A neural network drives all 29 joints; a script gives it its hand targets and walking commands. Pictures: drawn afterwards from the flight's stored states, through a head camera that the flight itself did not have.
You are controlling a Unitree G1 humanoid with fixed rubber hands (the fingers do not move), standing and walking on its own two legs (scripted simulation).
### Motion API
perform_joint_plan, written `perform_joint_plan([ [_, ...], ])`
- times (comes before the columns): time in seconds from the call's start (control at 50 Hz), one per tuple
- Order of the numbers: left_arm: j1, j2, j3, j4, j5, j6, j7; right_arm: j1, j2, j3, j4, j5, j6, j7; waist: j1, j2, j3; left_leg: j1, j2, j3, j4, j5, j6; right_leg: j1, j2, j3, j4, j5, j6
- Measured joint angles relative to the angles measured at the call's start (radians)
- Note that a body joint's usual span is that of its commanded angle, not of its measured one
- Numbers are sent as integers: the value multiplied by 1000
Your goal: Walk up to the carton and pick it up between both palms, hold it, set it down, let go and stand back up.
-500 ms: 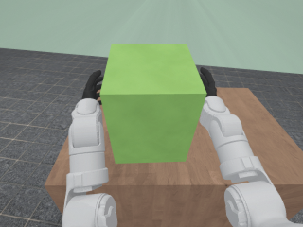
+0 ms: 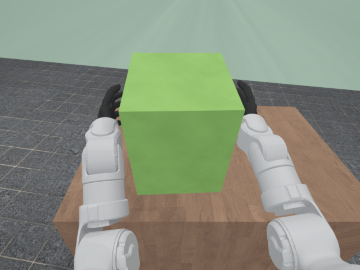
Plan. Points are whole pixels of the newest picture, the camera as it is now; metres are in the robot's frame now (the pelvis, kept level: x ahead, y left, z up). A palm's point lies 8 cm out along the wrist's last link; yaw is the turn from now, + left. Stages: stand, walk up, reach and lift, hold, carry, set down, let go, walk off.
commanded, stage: hold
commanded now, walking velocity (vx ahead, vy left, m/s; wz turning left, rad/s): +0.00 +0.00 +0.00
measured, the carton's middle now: (178, 125) +0.39 +0.01 +0.19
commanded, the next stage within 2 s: none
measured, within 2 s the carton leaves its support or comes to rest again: neither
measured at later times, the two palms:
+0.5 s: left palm (108, 120) +0.36 +0.15 +0.23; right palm (244, 116) +0.37 -0.14 +0.22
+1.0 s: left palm (110, 121) +0.35 +0.15 +0.23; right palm (248, 119) +0.36 -0.14 +0.22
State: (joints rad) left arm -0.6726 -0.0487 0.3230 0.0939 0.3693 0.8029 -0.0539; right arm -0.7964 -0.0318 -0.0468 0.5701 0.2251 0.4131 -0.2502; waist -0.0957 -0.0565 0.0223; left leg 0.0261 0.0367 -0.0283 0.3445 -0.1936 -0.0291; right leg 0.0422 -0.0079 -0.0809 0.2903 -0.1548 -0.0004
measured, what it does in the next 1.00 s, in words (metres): stands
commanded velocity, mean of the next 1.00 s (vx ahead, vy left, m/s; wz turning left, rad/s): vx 0.00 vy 0.00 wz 0.00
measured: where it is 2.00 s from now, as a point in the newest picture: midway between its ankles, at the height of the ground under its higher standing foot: outside the picture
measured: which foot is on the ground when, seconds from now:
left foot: down 0.00-1.00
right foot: down 0.00-1.00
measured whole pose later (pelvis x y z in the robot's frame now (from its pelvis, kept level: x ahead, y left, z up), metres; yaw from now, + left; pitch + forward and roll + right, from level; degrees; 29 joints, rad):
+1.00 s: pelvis +0.00 +0.00 +0.00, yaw +0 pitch -11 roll -1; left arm -0.65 -0.06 0.32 0.04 0.38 0.82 -0.06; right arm -0.77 -0.03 -0.04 0.52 0.22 0.42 -0.25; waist -0.10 -0.05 0.04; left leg 0.05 0.04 -0.03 0.34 -0.20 -0.03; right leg 0.07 -0.01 -0.08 0.29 -0.16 0.00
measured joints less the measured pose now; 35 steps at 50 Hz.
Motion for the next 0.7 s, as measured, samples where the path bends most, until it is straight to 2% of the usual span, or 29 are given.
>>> perform_joint_plan([
  [0.5,18,-4,-11,-45,0,12,4,17,-6,20,-29,17,-4,-3,-7,8,11,12,0,-1,7,-14,2,21,1,-1,-11,-4,4],
  [0.64,17,-16,8,-35,17,19,-9,19,3,9,-27,6,15,-5,-5,3,19,23,1,1,2,-14,3,29,1,1,-11,-5,2],
  [0.7,28,-10,-5,-64,5,22,-7,30,-1,21,-55,17,14,-9,-4,1,18,15,1,1,3,-11,1,19,1,1,-7,-6,2],
])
